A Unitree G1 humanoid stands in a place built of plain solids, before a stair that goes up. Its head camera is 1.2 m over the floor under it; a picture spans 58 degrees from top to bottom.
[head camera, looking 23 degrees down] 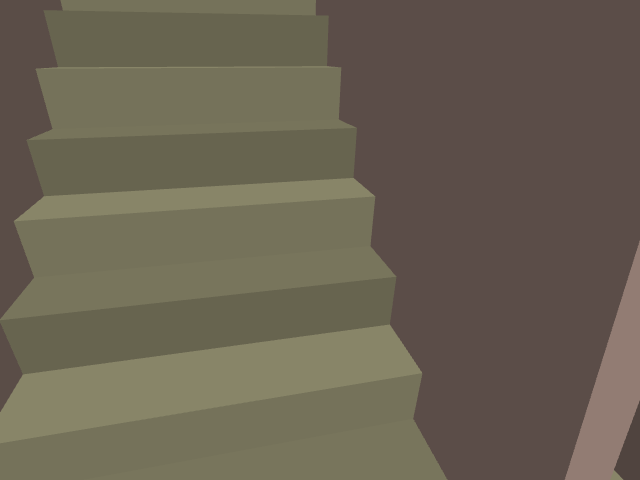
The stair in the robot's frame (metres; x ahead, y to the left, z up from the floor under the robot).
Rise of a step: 0.20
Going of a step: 0.23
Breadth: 1.10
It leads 13 degrees to the left of straight ahead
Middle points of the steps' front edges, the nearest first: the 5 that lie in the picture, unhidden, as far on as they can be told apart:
0.85 0.25 0.38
1.08 0.30 0.57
1.29 0.35 0.76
1.52 0.40 0.95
1.74 0.45 1.16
